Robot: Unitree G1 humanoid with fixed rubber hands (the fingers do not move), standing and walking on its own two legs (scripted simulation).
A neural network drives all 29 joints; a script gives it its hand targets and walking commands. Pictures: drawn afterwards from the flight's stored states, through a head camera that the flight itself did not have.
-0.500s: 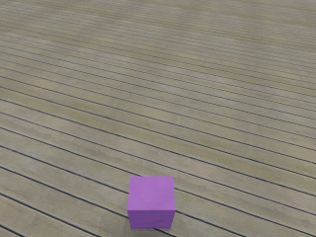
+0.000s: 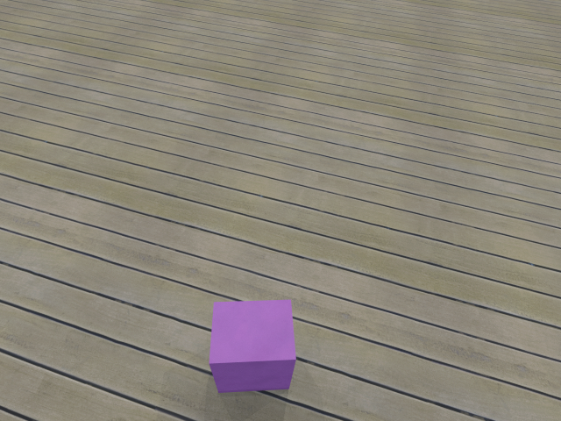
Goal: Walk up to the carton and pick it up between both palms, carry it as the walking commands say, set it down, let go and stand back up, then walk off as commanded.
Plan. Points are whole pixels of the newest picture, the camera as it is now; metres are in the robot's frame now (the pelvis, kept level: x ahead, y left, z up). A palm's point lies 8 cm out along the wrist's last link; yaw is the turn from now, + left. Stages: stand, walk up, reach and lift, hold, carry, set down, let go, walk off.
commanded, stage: walk off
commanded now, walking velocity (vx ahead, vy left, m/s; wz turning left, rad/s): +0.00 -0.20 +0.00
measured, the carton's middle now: (253, 347) +0.45 +0.05 -0.63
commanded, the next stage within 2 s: none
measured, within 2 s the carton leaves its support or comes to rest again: neither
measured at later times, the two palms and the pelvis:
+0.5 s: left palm out of the picture -0.01 +0.12 -0.18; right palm out of the picture +0.05 -0.33 -0.13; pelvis +0.00 -0.09 -0.01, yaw +2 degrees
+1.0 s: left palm out of the picture +0.05 +0.01 -0.16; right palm out of the picture +0.03 -0.48 -0.16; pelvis +0.01 -0.22 -0.02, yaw +1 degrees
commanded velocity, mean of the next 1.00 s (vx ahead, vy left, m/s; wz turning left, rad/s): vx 0.00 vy -0.20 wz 0.00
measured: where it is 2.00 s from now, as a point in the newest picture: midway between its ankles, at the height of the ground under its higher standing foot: outside the picture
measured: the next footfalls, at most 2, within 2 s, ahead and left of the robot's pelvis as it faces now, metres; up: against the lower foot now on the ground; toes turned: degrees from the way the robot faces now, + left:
left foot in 0.42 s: +0.00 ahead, +0.00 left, +0.00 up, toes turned +8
right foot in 0.80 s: +0.06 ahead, -0.35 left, +0.00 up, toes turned -5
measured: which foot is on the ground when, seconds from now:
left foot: down 0.00-0.10, up 0.12-0.40, down 0.42-0.80, up 0.82-1.00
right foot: down 0.00-0.42, up 0.44-0.78, down 0.80-1.00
